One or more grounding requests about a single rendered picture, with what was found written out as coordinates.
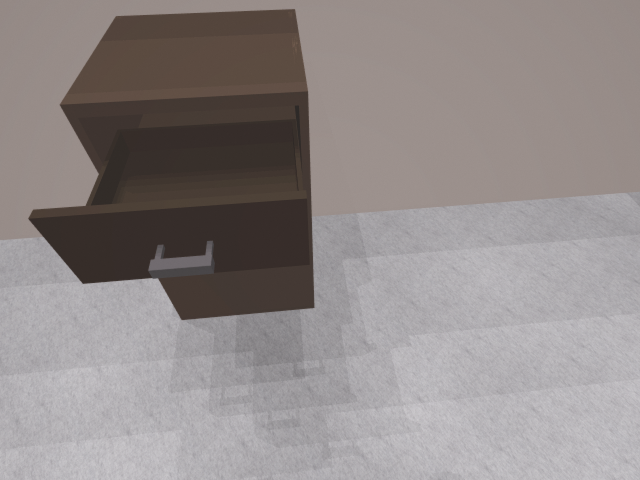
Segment cabinet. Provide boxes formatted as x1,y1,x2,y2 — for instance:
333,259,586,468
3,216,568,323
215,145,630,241
60,9,314,320

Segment handle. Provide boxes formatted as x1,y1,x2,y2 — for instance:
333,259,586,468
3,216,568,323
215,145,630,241
148,241,215,279

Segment drawer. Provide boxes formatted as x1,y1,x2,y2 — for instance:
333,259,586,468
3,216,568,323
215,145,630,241
28,119,310,284

